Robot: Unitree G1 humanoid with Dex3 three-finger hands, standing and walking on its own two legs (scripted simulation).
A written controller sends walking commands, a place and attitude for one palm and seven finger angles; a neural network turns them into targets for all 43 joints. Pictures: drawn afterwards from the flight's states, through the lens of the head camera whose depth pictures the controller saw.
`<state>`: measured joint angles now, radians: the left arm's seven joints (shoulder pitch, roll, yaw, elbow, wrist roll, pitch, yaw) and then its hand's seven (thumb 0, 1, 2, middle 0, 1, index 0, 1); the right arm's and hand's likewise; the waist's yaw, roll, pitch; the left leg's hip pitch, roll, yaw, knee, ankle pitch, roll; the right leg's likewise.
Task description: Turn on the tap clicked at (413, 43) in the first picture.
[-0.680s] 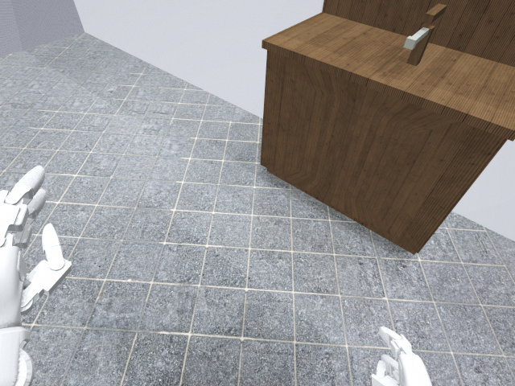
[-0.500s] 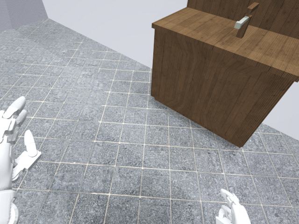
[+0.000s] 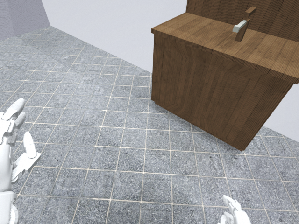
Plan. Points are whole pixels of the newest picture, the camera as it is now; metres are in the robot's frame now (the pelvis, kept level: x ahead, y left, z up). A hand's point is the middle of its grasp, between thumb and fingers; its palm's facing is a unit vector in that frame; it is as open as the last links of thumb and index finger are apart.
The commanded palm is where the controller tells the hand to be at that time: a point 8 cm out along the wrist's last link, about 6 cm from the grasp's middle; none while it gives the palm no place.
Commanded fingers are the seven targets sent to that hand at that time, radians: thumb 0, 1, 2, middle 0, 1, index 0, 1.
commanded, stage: walk to a spot facing it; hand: left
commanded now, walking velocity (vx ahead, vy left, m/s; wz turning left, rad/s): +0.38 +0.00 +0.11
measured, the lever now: (236, 28) +1.04 -0.41 +0.11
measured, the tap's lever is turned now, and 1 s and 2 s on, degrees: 0 0 0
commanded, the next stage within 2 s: turn to face it in 0.98 s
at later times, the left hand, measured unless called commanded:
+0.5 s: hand (58, 105) +0.33 +0.24 +0.18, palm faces +0.40 -0.81 -0.42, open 7.4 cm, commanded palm +0.27 +0.28 +0.18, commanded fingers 0.00 0.90 0.90 -0.20 -0.30 -0.20 -0.30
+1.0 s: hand (83, 75) +0.44 +0.21 +0.19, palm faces +0.53 -0.69 -0.49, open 7.4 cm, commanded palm +0.38 +0.25 +0.18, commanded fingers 0.00 0.90 0.90 -0.20 -0.30 -0.20 -0.30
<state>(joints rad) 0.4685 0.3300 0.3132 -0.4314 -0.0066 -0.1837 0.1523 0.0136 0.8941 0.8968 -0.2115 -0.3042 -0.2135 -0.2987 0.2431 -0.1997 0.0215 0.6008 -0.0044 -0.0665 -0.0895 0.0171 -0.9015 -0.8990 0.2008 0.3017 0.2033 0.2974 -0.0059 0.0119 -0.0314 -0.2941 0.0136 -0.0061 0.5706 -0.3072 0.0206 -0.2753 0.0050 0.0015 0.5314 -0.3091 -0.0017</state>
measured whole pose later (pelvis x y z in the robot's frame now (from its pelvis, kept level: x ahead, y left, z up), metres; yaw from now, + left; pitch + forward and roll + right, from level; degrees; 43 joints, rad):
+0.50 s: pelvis +0.12 +0.00 +0.00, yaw +2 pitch +1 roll -1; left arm 0.49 0.37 0.36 -0.52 -0.01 -0.22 0.15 0.01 0.89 0.90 -0.21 -0.30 -0.21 -0.30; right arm 0.23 -0.14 0.02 0.63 0.00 -0.09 -0.05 0.02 -0.90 -0.90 0.20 0.30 0.20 0.30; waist -0.02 0.00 0.02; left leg -0.13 0.06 0.11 0.48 -0.36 0.01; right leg -0.59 -0.06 -0.11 1.13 -0.38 0.02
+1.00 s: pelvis +0.28 -0.06 +0.00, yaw +12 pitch -1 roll +2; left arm 0.52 0.41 0.40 -0.58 -0.02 -0.21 0.15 0.01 0.89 0.90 -0.22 -0.31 -0.22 -0.30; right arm 0.21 -0.25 -0.05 0.59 -0.01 -0.03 -0.07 0.02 -0.91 -0.90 0.20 0.30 0.20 0.30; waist -0.01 -0.04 0.08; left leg -0.57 0.12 0.13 0.93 -0.29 -0.03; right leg -0.23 -0.10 -0.31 0.53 -0.28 -0.07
